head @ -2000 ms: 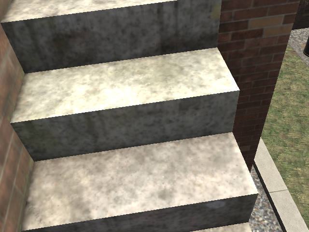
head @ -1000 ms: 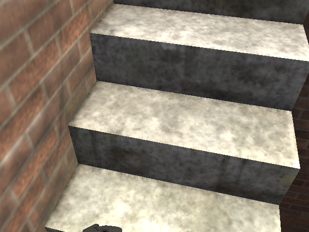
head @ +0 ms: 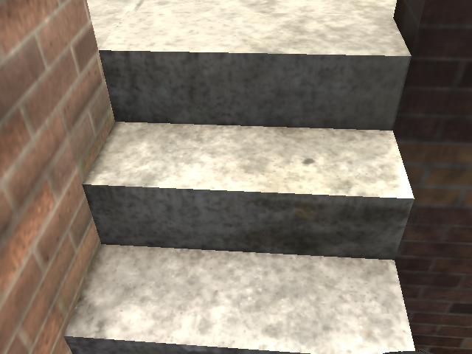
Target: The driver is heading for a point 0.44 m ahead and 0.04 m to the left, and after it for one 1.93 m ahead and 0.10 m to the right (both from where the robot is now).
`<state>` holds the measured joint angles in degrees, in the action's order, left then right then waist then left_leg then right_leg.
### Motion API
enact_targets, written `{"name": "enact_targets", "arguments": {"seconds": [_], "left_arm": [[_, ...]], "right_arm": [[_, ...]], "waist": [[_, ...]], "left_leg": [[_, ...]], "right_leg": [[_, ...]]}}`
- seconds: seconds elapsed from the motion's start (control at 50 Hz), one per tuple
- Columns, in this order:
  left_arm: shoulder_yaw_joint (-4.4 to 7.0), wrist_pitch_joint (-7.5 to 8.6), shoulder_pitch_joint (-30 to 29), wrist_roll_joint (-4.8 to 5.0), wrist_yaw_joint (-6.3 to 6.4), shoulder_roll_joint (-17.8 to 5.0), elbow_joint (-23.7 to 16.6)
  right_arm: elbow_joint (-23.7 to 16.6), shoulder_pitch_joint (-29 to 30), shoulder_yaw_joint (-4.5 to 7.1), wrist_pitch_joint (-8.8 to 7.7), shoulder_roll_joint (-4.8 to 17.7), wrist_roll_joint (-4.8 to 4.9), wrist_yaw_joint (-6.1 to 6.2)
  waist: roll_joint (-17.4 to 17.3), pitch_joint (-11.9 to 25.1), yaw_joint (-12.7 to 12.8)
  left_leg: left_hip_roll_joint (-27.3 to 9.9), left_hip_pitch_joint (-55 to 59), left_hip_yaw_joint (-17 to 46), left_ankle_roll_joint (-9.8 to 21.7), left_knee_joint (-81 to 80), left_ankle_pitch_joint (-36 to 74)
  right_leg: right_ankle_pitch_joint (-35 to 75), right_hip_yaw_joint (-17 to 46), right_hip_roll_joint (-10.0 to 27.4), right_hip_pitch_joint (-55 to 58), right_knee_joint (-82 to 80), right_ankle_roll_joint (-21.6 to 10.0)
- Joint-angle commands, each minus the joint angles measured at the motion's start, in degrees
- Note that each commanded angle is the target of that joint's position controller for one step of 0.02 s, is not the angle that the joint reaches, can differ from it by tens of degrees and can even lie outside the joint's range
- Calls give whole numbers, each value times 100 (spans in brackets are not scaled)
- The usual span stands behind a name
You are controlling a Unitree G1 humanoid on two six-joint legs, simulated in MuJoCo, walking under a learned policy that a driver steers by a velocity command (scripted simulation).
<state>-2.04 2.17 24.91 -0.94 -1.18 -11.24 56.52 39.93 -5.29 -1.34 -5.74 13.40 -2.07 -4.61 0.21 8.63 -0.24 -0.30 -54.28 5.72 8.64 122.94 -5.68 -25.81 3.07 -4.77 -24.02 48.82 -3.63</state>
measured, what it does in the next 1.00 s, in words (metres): climbs: left foot 0.20 m higher, then right foot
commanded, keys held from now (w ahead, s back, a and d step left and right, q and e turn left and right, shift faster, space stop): w+e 0.24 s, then w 0.76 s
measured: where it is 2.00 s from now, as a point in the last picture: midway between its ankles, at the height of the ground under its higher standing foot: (275, 323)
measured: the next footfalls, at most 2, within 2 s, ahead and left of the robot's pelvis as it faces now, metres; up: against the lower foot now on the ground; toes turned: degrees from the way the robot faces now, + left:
left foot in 0.30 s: +0.35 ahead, +0.16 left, +0.20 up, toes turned -8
right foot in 0.78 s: +0.32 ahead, -0.14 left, +0.19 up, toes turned -17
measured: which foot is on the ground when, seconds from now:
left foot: up 0.00-0.28, down 0.30-0.78, up 0.80-1.00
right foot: down 0.00-0.30, up 0.32-0.76, down 0.78-1.00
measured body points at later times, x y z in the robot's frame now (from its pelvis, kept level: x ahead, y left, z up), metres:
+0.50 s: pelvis +0.25 +0.04 +0.19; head +0.22 +0.06 +0.64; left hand +0.46 +0.26 +0.09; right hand +0.12 -0.20 +0.05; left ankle +0.31 +0.17 -0.51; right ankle +0.14 -0.04 -0.29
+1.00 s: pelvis +0.40 -0.02 +0.25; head +0.44 -0.04 +0.70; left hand +0.46 +0.20 +0.10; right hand +0.64 -0.24 +0.23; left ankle +0.52 +0.10 -0.16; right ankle +0.29 -0.13 -0.51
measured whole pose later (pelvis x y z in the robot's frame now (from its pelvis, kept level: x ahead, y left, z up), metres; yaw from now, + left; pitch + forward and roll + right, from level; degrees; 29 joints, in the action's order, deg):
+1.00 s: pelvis +0.40 -0.02 +0.25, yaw -14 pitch +4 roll +4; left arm -1.3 0.9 20.9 -0.8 1.8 -11.0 55.4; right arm 27.6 4.3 -6.1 -5.3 6.6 0.7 -2.0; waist 3.7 -0.6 -0.8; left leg -0.2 -75.8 0.0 2.9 122.1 -32.9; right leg -14.0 -2.3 7.0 -3.1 14.3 2.5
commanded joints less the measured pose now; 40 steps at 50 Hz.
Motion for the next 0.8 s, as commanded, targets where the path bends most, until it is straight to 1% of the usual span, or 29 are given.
{"name": "enact_targets", "arguments": {"seconds": [0.02,0.06,0.12,0.16,0.18,0.2,0.22,0.24,0.26,0.28,0.3,0.32,0.34,0.36,0.38,0.4,0.42,0.44,0.48,0.52,0.58,0.62,0.66,0.68,0.7,0.74,0.76,0.78,0.8], "left_arm": [[-85,189,-1395,-99,-149,216,-674],[-2,192,-880,-177,-86,-140,-592],[-41,197,23,-68,-61,-119,-459],[55,115,384,76,37,-291,-478],[223,42,407,260,182,-384,-477],[403,16,538,381,356,-722,-558],[518,-35,200,382,456,-865,-550],[609,36,-215,345,507,-1183,-755],[753,88,-267,380,523,-1495,-703],[837,189,-580,487,395,-1909,-739],[713,258,-673,321,320,-1365,-684],[454,333,132,202,126,-76,-502],[428,330,242,305,-80,169,-420],[476,312,-192,387,-296,153,-597],[532,129,-813,335,-221,-19,-881],[452,28,-1076,210,-143,145,-1016],[386,-3,-1169,193,-154,194,-1192],[331,43,-1177,267,-158,299,-1222],[271,72,-977,294,-98,447,-1248],[257,14,-1234,311,-7,386,-1458],[135,-53,-1896,460,41,394,-1910],[159,-89,-1863,326,44,115,-2011],[260,-155,-2252,462,161,-20,-2056],[199,-83,-2518,506,118,1,-2189],[241,43,-2752,408,58,-26,-2201],[366,74,-2044,272,108,-24,-2072],[495,9,-1262,251,89,-287,-1935],[519,-138,-342,205,99,-372,-1590],[448,-309,-196,81,143,-599,-1358]], "right_arm": [[-478,-214,-245,-82,-237,190,259],[-786,325,-373,-39,-540,136,402],[-959,601,-411,-84,-567,314,392],[-1495,1787,-512,-119,-693,238,385],[-1615,1978,-543,-64,-953,99,561],[-1975,2391,-605,-78,-939,-21,635],[-1809,1714,-509,6,-873,-5,695],[-1611,824,-159,-15,-355,16,712],[-1241,-209,209,-35,381,100,772],[-975,-1213,332,-25,901,126,727],[-472,-1776,464,57,1096,112,699],[234,-2298,502,185,1350,-147,583],[389,-2561,509,320,824,-148,590],[715,-2163,462,407,312,64,542],[994,-1695,474,431,76,294,529],[1319,-1621,418,373,-204,361,548],[1546,-1527,303,284,-531,226,606],[1792,-1674,177,224,-892,118,606],[2035,-2041,158,122,-887,131,525],[2053,-2144,219,103,-557,242,479],[1791,-1957,324,160,-134,240,622],[1250,-960,344,249,149,395,708],[1275,-1488,388,204,407,316,825],[1492,-2186,398,295,507,338,838],[1518,-2450,378,339,523,273,812],[1369,-2722,561,486,1176,392,905],[1082,-2304,569,491,1145,483,906],[603,-1537,510,388,940,514,824],[190,-1166,294,146,25,246,544]], "waist": [[-311,-1372,-618],[262,-1483,-332],[579,-1358,41],[574,-1352,451],[1248,-1857,425],[1097,-1409,483],[1209,-903,69],[1725,167,-516],[1736,1083,-876],[2142,1481,-1181],[1457,1750,-1073],[-2227,1887,-287],[-2557,2148,-431],[-1026,1073,-287],[-179,-301,-106],[285,-1183,26],[193,-1510,174],[102,-1561,222],[-72,-1460,289],[-251,-1478,314],[-710,-1722,242],[-795,-1294,481],[-1349,-1179,154],[-912,-1213,-18],[-674,-1270,-195],[-914,-880,36],[-859,-700,412],[-755,-545,730],[1308,-288,392]], "left_leg": [[-48,-1168,-370,-398,92,90],[31,-2028,-703,-633,1510,5],[-181,-3260,-699,-760,1534,-253],[-308,-3123,-1144,-919,-133,-172],[-621,-2801,-1093,-854,-1126,-776],[-637,-1421,-1374,-735,-2142,-1305],[-613,127,-1319,-614,-3030,-1636],[-47,2065,-1675,-505,-3752,-2172],[179,3315,-1346,-390,-4118,-2147],[93,3693,-623,-394,-6208,-1521],[-159,4578,111,-401,-7169,-1307],[-1307,5758,2397,395,-8703,1143],[-2115,5834,4822,1275,-10125,-259],[-1971,4669,4678,1093,-10449,-3129],[-1750,3516,3807,847,-9983,-4265],[-1752,2625,3121,625,-9613,-4227],[-1498,2171,2250,532,-9367,-3774],[-1425,2328,1872,423,-9631,-3158],[-1366,2977,1221,451,-9850,-2088],[-1332,3383,604,445,-10178,-1486],[-1494,3745,139,473,-10961,-1116],[-986,2681,-875,263,-11456,-664],[-1163,2857,-859,479,-11904,-487],[-1044,4245,-686,632,-11894,-5],[-973,5281,-600,510,-11339,1966],[-1136,6102,-399,380,-9970,5264],[-1005,5819,-480,209,-8958,5085],[-709,4412,-429,128,-7214,3580],[155,1193,-800,-272,-4681,-1774]], "right_leg": [[654,1330,760,-826,-2463,-181],[977,1860,1026,-526,-2740,-502],[722,2212,1242,755,-2693,-657],[580,2245,1286,810,-3239,-718],[2167,2185,1170,472,-3511,-776],[3113,2217,1460,177,-4436,-876],[4200,1863,1555,199,-4448,-750],[8362,1411,1470,609,-3891,-616],[12350,1025,1403,1430,-2426,-485],[12503,1252,1679,2437,-1644,-507],[11016,1243,1622,2492,-650,-572],[4006,904,331,1064,1251,-226],[1634,1499,-757,-75,4071,268],[1691,1297,-596,-801,5466,337],[1760,798,-347,-1272,5626,224],[1985,636,-179,-1538,5756,-20],[2105,479,-38,-1530,5882,-125],[2047,535,-121,-1706,6460,-252],[2305,744,-138,-2101,6524,-466],[2023,680,-47,-2402,6153,-382],[958,401,486,-3088,4899,-16],[1537,-522,825,-559,2298,146],[1556,-767,767,572,1088,364],[162,-1128,510,-183,642,365],[647,-1033,394,-233,-638,257],[1875,-815,315,922,-3227,126],[2453,-586,486,1626,-4153,9],[3404,-272,952,2813,-4627,9],[8196,268,1719,4633,-2849,2]]}}
Keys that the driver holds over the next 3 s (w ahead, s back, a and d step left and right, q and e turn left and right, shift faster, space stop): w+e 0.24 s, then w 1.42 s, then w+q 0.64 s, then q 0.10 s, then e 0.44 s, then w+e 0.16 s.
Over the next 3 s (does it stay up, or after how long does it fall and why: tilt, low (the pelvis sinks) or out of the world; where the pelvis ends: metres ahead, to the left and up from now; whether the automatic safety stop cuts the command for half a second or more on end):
stays up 0.55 -0.05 0.40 its command is cut before an obstacle after 1.3 s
